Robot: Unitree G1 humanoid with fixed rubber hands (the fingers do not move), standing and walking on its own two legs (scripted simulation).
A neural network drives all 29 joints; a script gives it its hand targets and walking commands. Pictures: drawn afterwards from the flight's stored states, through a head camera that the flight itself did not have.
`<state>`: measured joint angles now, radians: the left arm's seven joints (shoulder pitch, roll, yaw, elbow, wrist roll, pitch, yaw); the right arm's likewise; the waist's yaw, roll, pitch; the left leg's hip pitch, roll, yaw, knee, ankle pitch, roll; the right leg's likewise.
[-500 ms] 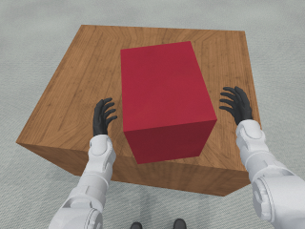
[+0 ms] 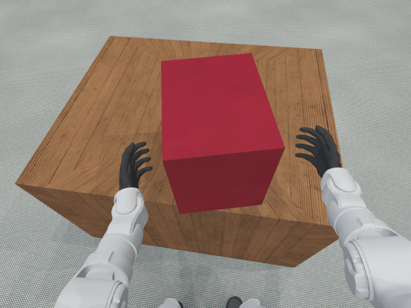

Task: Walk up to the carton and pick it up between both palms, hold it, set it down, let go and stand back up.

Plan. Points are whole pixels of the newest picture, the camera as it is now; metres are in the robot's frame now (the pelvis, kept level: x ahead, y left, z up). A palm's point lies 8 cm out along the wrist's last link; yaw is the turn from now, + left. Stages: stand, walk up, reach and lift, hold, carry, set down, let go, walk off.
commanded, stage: set down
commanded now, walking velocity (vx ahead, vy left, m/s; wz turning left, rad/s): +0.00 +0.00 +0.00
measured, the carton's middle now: (214, 136) +0.53 +0.05 -0.04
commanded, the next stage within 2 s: none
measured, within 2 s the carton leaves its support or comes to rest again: neither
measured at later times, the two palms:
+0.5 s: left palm (131, 199) +0.33 +0.20 -0.01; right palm (348, 201) +0.36 -0.23 -0.02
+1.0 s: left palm (123, 219) +0.29 +0.21 -0.01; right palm (359, 232) +0.30 -0.24 -0.01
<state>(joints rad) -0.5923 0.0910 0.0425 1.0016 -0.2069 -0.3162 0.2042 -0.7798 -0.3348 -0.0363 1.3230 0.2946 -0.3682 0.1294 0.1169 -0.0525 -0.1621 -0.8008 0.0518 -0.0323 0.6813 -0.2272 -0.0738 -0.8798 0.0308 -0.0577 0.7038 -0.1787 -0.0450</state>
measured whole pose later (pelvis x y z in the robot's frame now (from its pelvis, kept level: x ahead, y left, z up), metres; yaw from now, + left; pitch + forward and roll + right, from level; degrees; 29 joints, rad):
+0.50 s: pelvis +0.00 +0.00 +0.00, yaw +0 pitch +18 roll +2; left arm -0.38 0.10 0.00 0.76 -0.16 -0.31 0.19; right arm -0.53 -0.37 -0.01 1.21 0.37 -0.47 0.18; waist 0.08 -0.05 -0.12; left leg -0.77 0.05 -0.03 0.68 -0.23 -0.08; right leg -0.85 0.03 -0.05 0.70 -0.18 -0.05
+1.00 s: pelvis +0.00 +0.02 +0.01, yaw +0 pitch +10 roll +1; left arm -0.18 0.09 -0.05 0.60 -0.10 -0.24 0.23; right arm -0.31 -0.37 -0.01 1.13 0.39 -0.50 0.25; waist 0.06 -0.05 -0.05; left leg -0.61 0.05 -0.03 0.68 -0.26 -0.07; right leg -0.67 0.03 -0.05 0.67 -0.19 -0.05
